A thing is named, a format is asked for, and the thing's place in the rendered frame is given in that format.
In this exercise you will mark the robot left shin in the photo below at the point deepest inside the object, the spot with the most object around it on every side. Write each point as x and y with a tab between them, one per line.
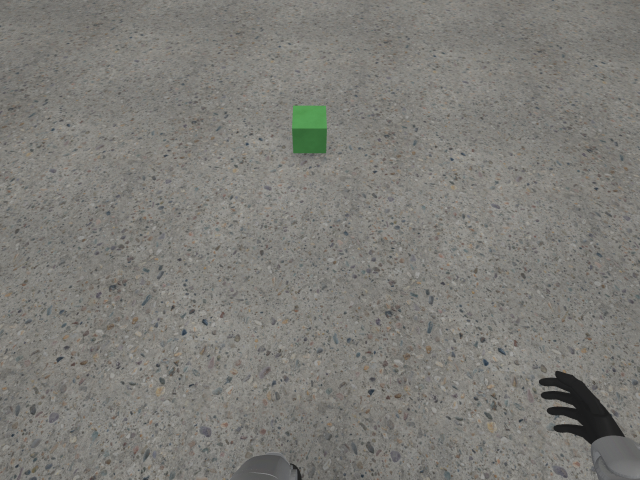
276	453

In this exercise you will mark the robot right forearm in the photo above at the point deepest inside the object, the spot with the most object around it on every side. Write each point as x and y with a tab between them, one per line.
616	458

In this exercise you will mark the left robot thigh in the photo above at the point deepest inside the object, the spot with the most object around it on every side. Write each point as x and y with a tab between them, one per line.
265	467

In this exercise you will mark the robot right hand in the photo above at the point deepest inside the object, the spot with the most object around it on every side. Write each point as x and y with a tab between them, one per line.
596	420

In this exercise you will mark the carton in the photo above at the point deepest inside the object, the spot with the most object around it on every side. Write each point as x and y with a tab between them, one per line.
309	129

